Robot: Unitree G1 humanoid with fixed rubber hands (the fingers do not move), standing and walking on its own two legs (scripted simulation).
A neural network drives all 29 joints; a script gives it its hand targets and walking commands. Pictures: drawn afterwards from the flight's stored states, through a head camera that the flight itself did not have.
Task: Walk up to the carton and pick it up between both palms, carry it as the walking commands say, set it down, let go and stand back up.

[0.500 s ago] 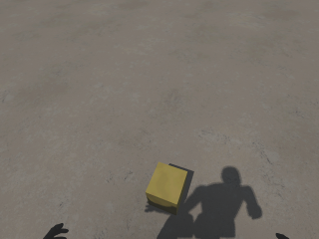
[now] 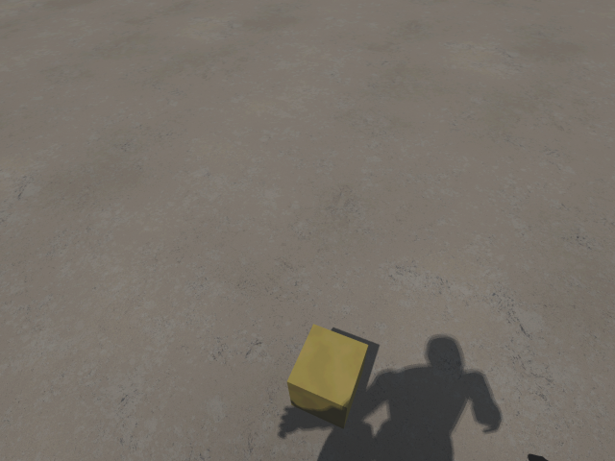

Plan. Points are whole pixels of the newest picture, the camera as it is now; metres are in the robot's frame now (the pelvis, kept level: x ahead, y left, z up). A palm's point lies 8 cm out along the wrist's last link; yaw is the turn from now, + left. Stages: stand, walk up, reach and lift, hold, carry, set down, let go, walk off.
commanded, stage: walk up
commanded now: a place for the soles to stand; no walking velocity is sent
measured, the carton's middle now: (328, 376) +0.49 -0.01 -0.68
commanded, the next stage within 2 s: none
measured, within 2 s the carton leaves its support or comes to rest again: neither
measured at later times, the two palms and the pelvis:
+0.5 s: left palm out of the picture +0.12 +0.45 -0.09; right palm out of the picture +0.09 -0.26 -0.14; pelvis +0.05 +0.08 -0.04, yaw -8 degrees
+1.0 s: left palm (38, 365) +0.30 +0.48 -0.13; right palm out of the picture +0.14 -0.15 -0.15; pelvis +0.12 +0.18 -0.05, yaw -18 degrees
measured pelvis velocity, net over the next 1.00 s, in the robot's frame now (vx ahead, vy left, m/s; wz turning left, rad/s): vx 0.12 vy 0.18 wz -0.31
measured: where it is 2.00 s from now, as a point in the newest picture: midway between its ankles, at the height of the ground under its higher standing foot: outside the picture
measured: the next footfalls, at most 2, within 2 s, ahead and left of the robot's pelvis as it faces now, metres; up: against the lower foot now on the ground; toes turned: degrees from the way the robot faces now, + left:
left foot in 0.32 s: +0.12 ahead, +0.22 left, +0.00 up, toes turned -3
right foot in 0.50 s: +0.13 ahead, +0.05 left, +0.00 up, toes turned -18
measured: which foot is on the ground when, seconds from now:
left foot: down 0.00-0.10, up 0.12-0.30, down 0.32-0.48, up 0.50-0.78, down 0.80-1.00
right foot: down 0.00-0.30, up 0.32-0.48, down 0.50-1.00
